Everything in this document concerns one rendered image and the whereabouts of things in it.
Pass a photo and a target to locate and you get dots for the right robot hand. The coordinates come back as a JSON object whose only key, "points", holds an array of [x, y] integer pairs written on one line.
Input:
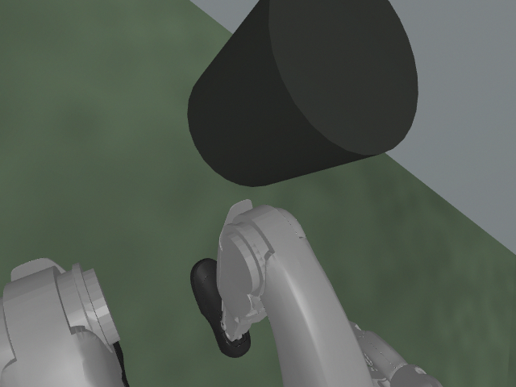
{"points": [[378, 354]]}

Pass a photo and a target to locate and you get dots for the right robot arm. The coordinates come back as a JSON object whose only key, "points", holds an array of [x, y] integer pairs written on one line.
{"points": [[411, 375]]}

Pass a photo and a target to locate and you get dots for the right robot foot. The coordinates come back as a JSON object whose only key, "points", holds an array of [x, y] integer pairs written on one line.
{"points": [[204, 285]]}

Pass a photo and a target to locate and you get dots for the left robot foot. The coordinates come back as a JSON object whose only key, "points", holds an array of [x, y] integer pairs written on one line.
{"points": [[119, 354]]}

